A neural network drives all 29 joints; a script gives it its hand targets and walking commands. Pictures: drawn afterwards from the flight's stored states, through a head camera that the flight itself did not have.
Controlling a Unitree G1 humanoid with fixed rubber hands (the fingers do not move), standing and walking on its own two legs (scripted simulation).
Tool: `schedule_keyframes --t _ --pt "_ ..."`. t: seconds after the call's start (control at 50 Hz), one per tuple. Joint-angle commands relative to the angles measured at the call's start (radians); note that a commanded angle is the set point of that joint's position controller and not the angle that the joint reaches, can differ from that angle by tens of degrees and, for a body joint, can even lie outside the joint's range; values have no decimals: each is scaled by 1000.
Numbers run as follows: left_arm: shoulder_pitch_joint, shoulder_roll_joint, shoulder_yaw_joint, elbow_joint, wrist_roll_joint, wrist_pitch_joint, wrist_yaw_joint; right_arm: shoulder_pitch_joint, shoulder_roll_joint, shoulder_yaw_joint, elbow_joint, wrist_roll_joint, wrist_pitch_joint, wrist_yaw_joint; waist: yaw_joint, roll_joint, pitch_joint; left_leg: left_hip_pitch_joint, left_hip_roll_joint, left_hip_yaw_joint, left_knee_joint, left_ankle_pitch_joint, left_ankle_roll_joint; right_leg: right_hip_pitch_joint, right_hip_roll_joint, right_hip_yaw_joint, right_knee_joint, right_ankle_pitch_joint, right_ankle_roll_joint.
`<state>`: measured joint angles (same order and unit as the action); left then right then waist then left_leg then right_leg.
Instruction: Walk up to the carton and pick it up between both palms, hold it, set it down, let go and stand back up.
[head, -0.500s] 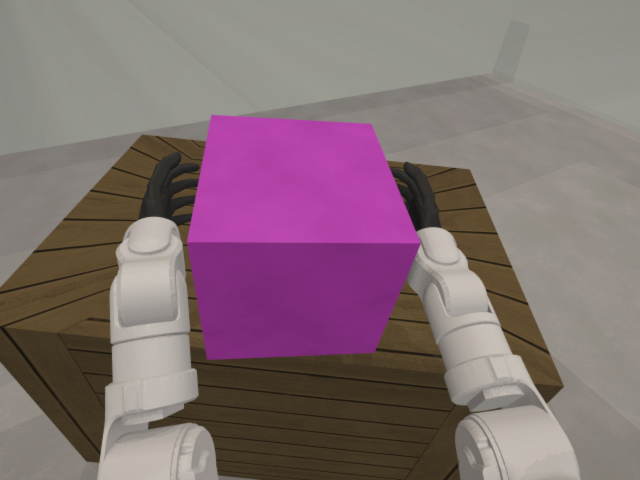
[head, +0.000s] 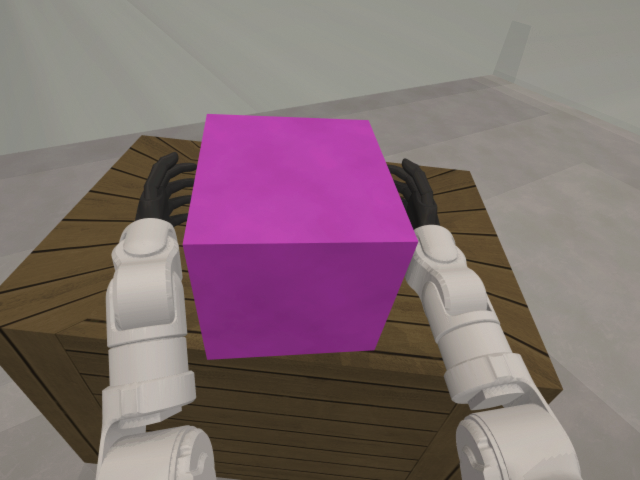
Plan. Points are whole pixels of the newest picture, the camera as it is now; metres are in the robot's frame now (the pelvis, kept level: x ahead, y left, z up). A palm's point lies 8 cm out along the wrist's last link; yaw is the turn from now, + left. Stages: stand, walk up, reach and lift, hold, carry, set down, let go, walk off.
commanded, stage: hold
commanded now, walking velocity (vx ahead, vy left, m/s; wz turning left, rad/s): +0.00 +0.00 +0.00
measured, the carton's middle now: (291, 233) +0.39 +0.01 +0.14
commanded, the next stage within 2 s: none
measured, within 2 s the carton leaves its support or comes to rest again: neither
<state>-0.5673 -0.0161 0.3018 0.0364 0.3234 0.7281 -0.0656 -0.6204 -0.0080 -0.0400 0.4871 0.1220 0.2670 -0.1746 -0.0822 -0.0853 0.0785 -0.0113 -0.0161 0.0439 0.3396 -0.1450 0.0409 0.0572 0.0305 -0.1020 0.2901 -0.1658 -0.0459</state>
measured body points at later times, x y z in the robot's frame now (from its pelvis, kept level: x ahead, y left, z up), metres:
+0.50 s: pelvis +0.00 +0.00 +0.00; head -0.03 +0.03 +0.45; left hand +0.38 +0.17 +0.18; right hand +0.38 -0.15 +0.17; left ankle +0.04 +0.09 -0.75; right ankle +0.01 -0.09 -0.75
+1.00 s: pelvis +0.00 +0.00 +0.00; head -0.03 +0.03 +0.45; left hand +0.37 +0.17 +0.18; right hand +0.38 -0.14 +0.17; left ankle +0.04 +0.09 -0.75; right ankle +0.01 -0.09 -0.75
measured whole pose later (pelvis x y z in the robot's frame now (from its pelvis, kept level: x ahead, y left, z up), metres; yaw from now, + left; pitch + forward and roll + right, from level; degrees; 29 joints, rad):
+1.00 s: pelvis +0.00 +0.00 +0.00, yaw +0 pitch -10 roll -1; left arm -0.58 -0.01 0.30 0.07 0.32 0.72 -0.06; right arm -0.63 -0.02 -0.04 0.51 0.12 0.25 -0.18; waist -0.07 -0.07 0.09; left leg -0.03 -0.02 0.05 0.33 -0.14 0.04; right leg 0.04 0.03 -0.10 0.29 -0.16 -0.05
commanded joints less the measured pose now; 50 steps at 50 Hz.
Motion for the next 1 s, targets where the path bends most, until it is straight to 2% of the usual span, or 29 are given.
schedule_keyframes --t 0.0,0.08,0.1,0.12,0.14,0.16,0.18,0.2,0.24,0.28,0.32,0.42,0.54,0.84,0.98 --pt "-559 -441 -464 -116 -142 -47 -119 -662 451 310 -293 58 -75 113 -19 119 -395 128 20 -9 -49 157 -36 1 -7 1 -42 118 60" --pt "-570 -427 -458 -105 -140 -50 -125 -666 444 314 -298 61 -77 114 -18 119 -415 141 16 -6 -45 181 -40 7 -15 9 -42 151 63" --pt "-535 -424 -440 -84 -129 -45 -128 -669 447 330 -324 69 -80 111 -5 111 -409 136 11 -6 -37 191 -32 28 -14 13 -42 171 66" --pt "-543 -413 -443 -91 -129 -48 -129 -667 438 321 -304 66 -77 110 -5 116 -397 125 14 -4 -44 181 -36 27 -14 9 -41 153 66" --pt "-535 -436 -469 -137 -147 -50 -125 -667 445 333 -349 73 -87 108 -16 122 -447 150 17 -7 -27 232 -41 33 -6 4 -34 193 64" --pt "-550 -431 -451 -29 -105 -42 -115 -689 431 305 -244 60 -71 109 5 170 -317 142 24 -21 -46 152 -48 -51 -8 -5 -56 78 60" --pt "-554 -453 -452 -42 -108 -40 -114 -687 444 299 -256 51 -79 115 -2 135 -310 142 29 -10 -59 113 -44 -72 -5 -11 -59 35 64" --pt "-555 -448 -455 -56 -113 -41 -111 -687 443 295 -263 47 -86 118 4 139 -323 148 35 -12 -64 100 -38 -77 -6 -11 -60 29 61" --pt "-570 -462 -484 -85 -138 -46 -104 -716 455 305 -313 46 -101 119 1 133 -388 177 37 -17 -42 163 -42 -60 -3 -12 -56 68 59" --pt "-575 -476 -516 -108 -163 -65 -100 -730 475 337 -349 60 -112 112 -7 130 -470 210 21 -19 -3 257 -47 -29 0 -4 -40 180 67" --pt "-565 -475 -522 -110 -170 -77 -98 -721 478 361 -361 69 -110 101 -10 124 -498 220 11 -24 15 295 -49 -10 0 1 -33 247 78" --pt "-538 -455 -489 -101 -154 -76 -109 -673 476 370 -324 69 -93 91 -4 102 -441 168 6 -22 -13 238 -41 15 -8 10 -33 250 88" --pt "-539 -454 -492 -111 -152 -72 -117 -673 484 378 -336 79 -84 85 -7 107 -426 153 3 -23 -15 244 -45 32 -10 14 -32 275 90" --pt "-572 -464 -484 -77 -148 -68 -112 -698 476 335 -302 58 -86 101 -3 117 -401 156 17 -17 -36 168 -38 -28 -7 4 -48 142 74" --pt "-578 -465 -478 -66 -147 -68 -107 -709 471 322 -290 49 -97 107 0 117 -415 166 21 -16 -34 167 -35 -37 -7 2 -50 121 71"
